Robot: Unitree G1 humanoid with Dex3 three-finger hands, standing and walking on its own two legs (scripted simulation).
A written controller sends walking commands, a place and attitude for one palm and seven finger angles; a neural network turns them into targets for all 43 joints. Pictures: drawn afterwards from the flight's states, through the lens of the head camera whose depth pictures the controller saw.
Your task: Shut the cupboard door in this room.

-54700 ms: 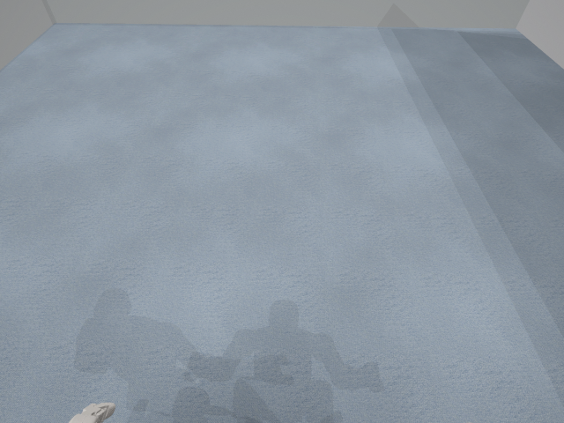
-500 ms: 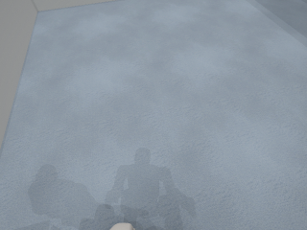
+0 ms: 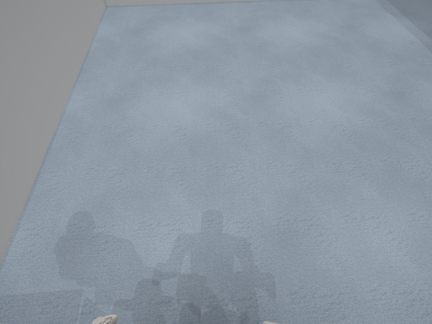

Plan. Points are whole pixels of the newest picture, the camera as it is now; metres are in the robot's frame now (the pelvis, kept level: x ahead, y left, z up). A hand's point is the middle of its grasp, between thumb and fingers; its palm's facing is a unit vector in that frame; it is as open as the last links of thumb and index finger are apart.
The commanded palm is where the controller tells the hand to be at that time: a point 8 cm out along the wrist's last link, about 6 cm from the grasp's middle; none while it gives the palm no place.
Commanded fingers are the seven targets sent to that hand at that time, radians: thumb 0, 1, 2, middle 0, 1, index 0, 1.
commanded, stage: turn or walk to find it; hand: left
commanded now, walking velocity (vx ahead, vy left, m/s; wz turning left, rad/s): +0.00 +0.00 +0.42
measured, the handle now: out of the picture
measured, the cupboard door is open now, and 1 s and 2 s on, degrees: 52 52 52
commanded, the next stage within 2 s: none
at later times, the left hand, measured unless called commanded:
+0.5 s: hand out of the picture -0.03 +0.21 -0.18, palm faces +0.30 -0.92 -0.24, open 7.3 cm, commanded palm none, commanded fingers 0.00 0.90 0.90 -0.20 -0.30 -0.20 -0.30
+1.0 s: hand out of the picture +0.02 +0.18 -0.15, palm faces +0.44 -0.85 -0.27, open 7.3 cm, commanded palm none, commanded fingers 0.00 0.90 0.90 -0.20 -0.30 -0.20 -0.30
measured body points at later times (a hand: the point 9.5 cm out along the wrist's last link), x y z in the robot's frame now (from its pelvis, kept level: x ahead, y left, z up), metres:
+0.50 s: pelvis +0.00 +0.00 -0.01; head +0.04 +0.02 +0.44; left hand -0.04 +0.26 -0.16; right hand +0.14 -0.23 -0.15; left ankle -0.05 +0.11 -0.74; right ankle +0.02 -0.12 -0.73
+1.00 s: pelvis +0.01 -0.03 +0.00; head +0.07 -0.05 +0.44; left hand -0.01 +0.22 -0.13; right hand +0.17 -0.23 -0.17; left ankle -0.08 +0.08 -0.67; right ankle +0.06 -0.11 -0.74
